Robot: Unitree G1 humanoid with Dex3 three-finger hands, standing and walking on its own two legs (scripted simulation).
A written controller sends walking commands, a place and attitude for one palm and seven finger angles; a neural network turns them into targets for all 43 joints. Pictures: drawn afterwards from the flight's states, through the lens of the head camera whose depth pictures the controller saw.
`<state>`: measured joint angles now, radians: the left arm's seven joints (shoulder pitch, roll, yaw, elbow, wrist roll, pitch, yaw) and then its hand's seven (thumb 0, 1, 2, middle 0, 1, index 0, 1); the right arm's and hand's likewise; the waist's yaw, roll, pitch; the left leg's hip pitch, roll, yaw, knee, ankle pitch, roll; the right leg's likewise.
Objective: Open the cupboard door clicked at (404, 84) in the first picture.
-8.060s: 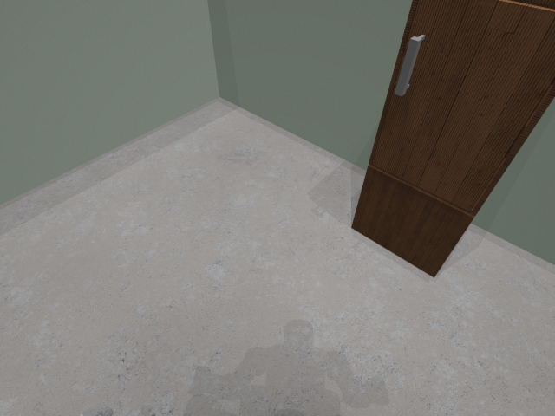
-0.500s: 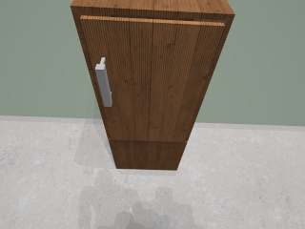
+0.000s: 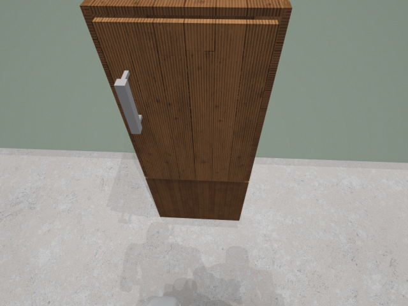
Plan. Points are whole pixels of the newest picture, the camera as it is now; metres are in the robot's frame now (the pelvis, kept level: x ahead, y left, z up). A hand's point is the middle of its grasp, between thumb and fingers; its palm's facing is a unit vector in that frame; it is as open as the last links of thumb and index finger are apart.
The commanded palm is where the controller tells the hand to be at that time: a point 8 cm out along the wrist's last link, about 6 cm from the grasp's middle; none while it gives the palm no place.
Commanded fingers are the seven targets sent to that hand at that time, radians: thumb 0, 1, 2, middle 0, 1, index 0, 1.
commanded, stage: come to a stop and stand still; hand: left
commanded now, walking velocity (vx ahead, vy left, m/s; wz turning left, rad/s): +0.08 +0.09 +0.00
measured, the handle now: (131, 103) +0.55 +0.24 +0.06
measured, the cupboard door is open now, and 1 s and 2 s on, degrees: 0 0 0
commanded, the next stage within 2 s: look again from close up in 0.46 s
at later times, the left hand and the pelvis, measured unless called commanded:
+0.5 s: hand out of the picture +0.02 +0.21 -0.17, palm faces +0.02 -0.98 -0.18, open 7.3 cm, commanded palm none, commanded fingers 0.00 0.90 0.90 -0.20 -0.30 -0.20 -0.30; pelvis +0.00 +0.03 +0.00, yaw +0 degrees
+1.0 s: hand out of the picture +0.06 +0.17 -0.16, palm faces +0.01 -0.97 -0.25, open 7.3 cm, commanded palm none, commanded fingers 0.00 0.90 0.90 -0.20 -0.30 -0.20 -0.30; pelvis +0.02 -0.01 +0.00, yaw -1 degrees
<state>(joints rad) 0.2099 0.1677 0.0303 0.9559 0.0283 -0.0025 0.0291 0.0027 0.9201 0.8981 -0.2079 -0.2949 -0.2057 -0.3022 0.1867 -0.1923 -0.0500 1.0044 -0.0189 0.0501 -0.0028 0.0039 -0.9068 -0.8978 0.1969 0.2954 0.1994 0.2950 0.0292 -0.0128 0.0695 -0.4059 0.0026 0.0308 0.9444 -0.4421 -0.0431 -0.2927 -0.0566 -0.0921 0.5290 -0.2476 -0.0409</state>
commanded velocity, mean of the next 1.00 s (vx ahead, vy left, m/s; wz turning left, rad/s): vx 0.02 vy -0.04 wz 0.00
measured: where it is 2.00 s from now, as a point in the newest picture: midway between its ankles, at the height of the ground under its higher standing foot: outside the picture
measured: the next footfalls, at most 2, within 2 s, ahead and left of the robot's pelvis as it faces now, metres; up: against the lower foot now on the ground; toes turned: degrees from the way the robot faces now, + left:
left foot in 0.16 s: +0.01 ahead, +0.14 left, +0.00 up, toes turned +0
right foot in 0.56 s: +0.02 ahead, -0.08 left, +0.00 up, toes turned -3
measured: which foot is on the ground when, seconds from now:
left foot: up 0.00-0.14, down 0.16-1.00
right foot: down 0.00-0.16, up 0.18-0.54, down 0.56-1.00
